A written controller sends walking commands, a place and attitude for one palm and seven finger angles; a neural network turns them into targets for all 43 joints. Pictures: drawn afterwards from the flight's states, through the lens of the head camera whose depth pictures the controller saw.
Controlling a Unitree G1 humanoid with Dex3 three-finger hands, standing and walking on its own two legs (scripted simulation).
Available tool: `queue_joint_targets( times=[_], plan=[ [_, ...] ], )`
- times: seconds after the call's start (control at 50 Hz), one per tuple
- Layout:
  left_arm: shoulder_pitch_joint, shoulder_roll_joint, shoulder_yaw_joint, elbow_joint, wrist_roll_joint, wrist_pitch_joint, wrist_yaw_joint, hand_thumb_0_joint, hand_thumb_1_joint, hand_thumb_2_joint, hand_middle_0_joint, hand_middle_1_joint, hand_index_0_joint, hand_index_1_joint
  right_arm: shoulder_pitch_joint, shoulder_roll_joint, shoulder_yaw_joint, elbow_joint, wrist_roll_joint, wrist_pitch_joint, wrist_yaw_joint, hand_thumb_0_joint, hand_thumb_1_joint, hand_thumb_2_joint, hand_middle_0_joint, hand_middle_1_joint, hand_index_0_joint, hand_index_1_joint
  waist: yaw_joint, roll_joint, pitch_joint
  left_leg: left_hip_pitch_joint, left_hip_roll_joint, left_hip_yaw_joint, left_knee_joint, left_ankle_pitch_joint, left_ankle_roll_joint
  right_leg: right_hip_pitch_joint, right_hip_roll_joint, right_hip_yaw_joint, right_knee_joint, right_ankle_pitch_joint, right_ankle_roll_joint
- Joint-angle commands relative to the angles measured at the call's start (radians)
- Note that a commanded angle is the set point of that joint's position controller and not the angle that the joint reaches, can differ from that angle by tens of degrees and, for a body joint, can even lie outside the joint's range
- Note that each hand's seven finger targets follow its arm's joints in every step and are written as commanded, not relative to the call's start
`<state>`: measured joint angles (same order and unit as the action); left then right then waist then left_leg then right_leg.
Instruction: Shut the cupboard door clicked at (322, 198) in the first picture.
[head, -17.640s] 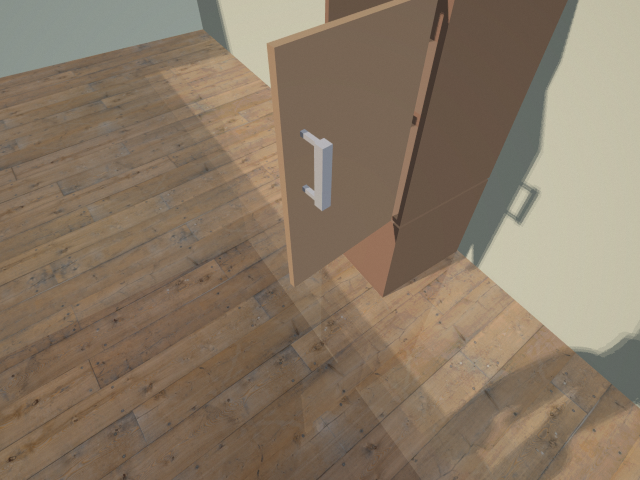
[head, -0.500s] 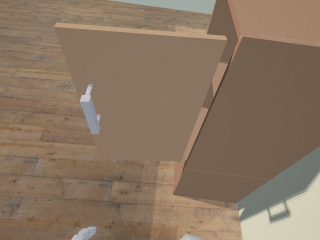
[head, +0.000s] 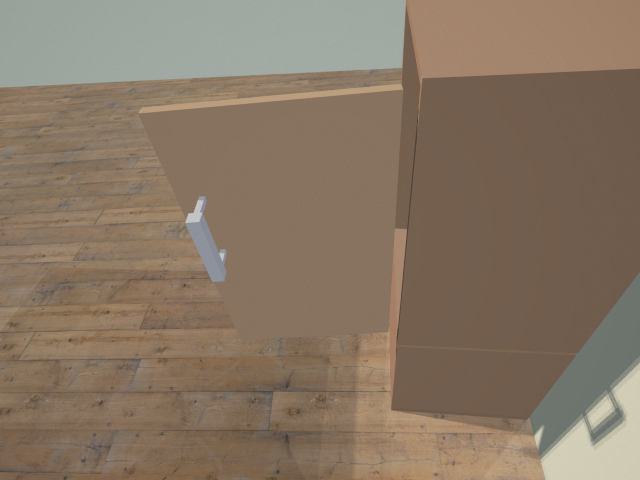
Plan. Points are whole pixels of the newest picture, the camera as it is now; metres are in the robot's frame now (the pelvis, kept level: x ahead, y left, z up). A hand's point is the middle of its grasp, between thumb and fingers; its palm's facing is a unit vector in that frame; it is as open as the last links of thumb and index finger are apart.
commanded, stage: come to a stop and stand still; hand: left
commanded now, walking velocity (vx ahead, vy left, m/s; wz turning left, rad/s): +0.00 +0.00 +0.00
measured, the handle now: (210, 240) +0.48 +0.22 +0.03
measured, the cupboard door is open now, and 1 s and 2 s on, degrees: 96 96 96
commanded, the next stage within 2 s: look again from close up in 1.26 s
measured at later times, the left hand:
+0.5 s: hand out of the picture +0.00 +0.14 -0.16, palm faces +0.02 -0.98 -0.20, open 7.3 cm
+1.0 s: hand out of the picture +0.03 +0.13 -0.16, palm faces +0.04 -0.98 -0.19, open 7.3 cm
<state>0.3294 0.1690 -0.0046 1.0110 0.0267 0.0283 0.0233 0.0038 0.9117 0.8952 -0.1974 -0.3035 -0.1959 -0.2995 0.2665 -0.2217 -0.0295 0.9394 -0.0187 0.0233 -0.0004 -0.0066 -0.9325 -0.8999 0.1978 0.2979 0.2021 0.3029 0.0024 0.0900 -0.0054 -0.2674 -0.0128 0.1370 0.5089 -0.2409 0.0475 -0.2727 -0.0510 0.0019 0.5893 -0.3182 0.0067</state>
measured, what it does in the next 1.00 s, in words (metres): shifts its weight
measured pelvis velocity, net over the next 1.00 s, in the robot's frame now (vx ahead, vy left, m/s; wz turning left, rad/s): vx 0.05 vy -0.03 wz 0.01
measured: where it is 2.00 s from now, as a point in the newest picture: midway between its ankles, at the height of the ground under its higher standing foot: outside the picture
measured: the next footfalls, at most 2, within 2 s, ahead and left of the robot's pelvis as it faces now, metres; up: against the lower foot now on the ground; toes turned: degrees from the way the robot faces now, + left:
none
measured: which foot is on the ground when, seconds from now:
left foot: down 0.00-1.00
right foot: down 0.00-1.00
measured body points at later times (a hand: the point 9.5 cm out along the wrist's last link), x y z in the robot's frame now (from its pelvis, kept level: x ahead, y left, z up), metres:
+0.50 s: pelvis +0.01 -0.03 +0.00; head +0.02 -0.04 +0.45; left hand +0.00 +0.19 -0.15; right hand -0.05 -0.23 -0.16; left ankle +0.05 +0.09 -0.73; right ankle +0.03 -0.13 -0.73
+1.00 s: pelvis +0.05 -0.03 +0.01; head +0.06 -0.05 +0.46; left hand +0.03 +0.18 -0.15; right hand +0.05 -0.25 -0.16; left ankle +0.05 +0.09 -0.73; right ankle +0.03 -0.13 -0.73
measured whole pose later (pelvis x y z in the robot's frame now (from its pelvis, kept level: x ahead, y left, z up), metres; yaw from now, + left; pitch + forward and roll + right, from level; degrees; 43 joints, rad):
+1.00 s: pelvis +0.05 -0.03 +0.01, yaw +1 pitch -1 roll +1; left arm 0.29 0.12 -0.01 1.13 0.02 -0.03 0.03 0.01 0.92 0.89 -0.20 -0.30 -0.20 -0.30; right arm 0.27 -0.15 0.00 1.13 -0.01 -0.03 -0.03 0.01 -0.92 -0.90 0.20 0.30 0.20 0.30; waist 0.01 0.01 0.04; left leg -0.17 0.02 0.08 0.39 -0.20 -0.01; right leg -0.16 0.00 -0.03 0.45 -0.28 -0.03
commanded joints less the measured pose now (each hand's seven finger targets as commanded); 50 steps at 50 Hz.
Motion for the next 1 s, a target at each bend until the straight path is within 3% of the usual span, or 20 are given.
queue_joint_targets(
  times=[0.0,0.06,0.14,0.2,0.28,0.32,0.46,0.68,0.76,0.86,0.98],
  plan=[
    [-0.014,0.132,0.027,-0.058,-0.011,-0.032,0.005,0.0,0.9,0.9,-0.2,-0.3,-0.2,-0.3,0.087,-0.052,-0.002,-0.02,-0.005,-0.022,-0.006,0.0,-0.9,-0.9,0.2,0.3,0.2,0.3,-0.032,-0.139,0.096,0.06,0.078,-0.147,-0.128,-0.15,-0.008,-0.194,-0.051,0.131,-0.227,-0.249,-0.063],
    [0.008,0.119,0.025,-0.045,-0.013,-0.036,0.003,0.0,0.9,0.9,-0.2,-0.3,-0.2,-0.3,0.091,-0.051,0.003,0.001,-0.004,-0.032,-0.009,0.0,-0.9,-0.9,0.2,0.3,0.2,0.3,-0.017,-0.076,0.081,0.015,0.098,-0.177,-0.188,-0.202,-0.007,-0.131,-0.036,0.111,-0.211,-0.217,-0.059],
    [0.015,0.116,0.027,-0.022,-0.01,-0.033,0.003,0.0,0.9,0.9,-0.2,-0.3,-0.2,-0.3,0.123,-0.033,0.004,0.038,-0.005,-0.023,-0.008,0.0,-0.9,-0.9,0.2,0.3,0.2,0.3,-0.017,-0.134,0.135,-0.009,0.086,-0.163,-0.162,-0.209,-0.013,-0.179,-0.048,0.125,-0.254,-0.311,-0.065],
    [0.018,0.092,0.026,-0.002,-0.016,-0.041,0.003,0.0,0.9,0.9,-0.2,-0.3,-0.2,-0.3,0.153,-0.015,0.011,0.07,-0.005,-0.031,-0.012,0.0,-0.9,-0.9,0.2,0.3,0.2,0.3,-0.02,-0.119,0.107,0.017,0.079,-0.153,-0.146,-0.127,-0.019,-0.154,-0.049,0.131,-0.241,-0.234,-0.069],
    [0.027,0.078,0.023,0.016,-0.017,-0.044,0.004,0.0,0.9,0.9,-0.2,-0.3,-0.2,-0.3,0.163,-0.006,0.014,0.095,-0.002,-0.038,-0.016,0.0,-0.9,-0.9,0.2,0.3,0.2,0.3,-0.01,-0.086,0.098,-0.018,0.091,-0.169,-0.173,-0.163,-0.02,-0.109,-0.045,0.123,-0.239,-0.225,-0.067],
    [0.028,0.077,0.024,0.025,-0.015,-0.042,0.004,0.0,0.9,0.9,-0.2,-0.3,-0.2,-0.3,0.173,-0.001,0.013,0.108,-0.004,-0.035,-0.015,0.0,-0.9,-0.9,0.2,0.3,0.2,0.3,-0.013,-0.101,0.114,-0.02,0.086,-0.165,-0.161,-0.166,-0.023,-0.129,-0.046,0.128,-0.251,-0.254,-0.068],
    [0.029,0.046,0.013,0.056,-0.018,-0.055,0.007,0.0,0.9,0.9,-0.2,-0.3,-0.2,-0.3,0.181,0.022,0.02,0.142,0.003,-0.049,-0.024,0.0,-0.9,-0.9,0.2,0.3,0.2,0.3,-0.01,-0.066,0.103,0.006,0.107,-0.172,-0.183,-0.064,-0.024,-0.064,-0.037,0.102,-0.231,-0.062,-0.065],
    [0.036,0.043,0.008,0.084,-0.017,-0.065,0.012,0.0,0.9,0.9,-0.2,-0.3,-0.2,-0.3,0.135,0.021,0.024,0.161,0.009,-0.06,-0.031,0.0,-0.9,-0.9,0.2,0.3,0.2,0.3,-0.006,-0.096,0.064,0.089,0.117,-0.154,-0.167,0.118,-0.023,0.01,-0.044,0.083,-0.223,0.146,-0.053],
    [0.036,0.044,0.007,0.09,-0.015,-0.064,0.012,0.0,0.9,0.9,-0.2,-0.3,-0.2,-0.3,0.115,0.016,0.024,0.168,0.008,-0.057,-0.032,0.0,-0.9,-0.9,0.2,0.3,0.2,0.3,-0.006,-0.107,0.091,0.1,0.116,-0.151,-0.173,0.128,-0.025,0.007,-0.047,0.079,-0.233,0.163,-0.051],
    [0.039,0.051,0.01,0.092,-0.015,-0.067,0.014,0.0,0.9,0.9,-0.2,-0.3,-0.2,-0.3,0.094,0.01,0.025,0.171,0.008,-0.06,-0.034,0.0,-0.9,-0.9,0.2,0.3,0.2,0.3,-0.002,-0.08,0.068,0.126,0.117,-0.144,-0.17,0.182,-0.027,0.045,-0.05,0.075,-0.229,0.233,-0.051],
    [0.038,0.062,0.012,0.094,-0.015,-0.068,0.015,0.0,0.9,0.9,-0.2,-0.3,-0.2,-0.3,0.077,0.002,0.025,0.171,0.008,-0.059,-0.036,0.0,-0.9,-0.9,0.2,0.3,0.2,0.3,-0.001,-0.089,0.053,0.148,0.119,-0.14,-0.166,0.212,-0.03,0.072,-0.053,0.073,-0.231,0.293,-0.052]
  ],
)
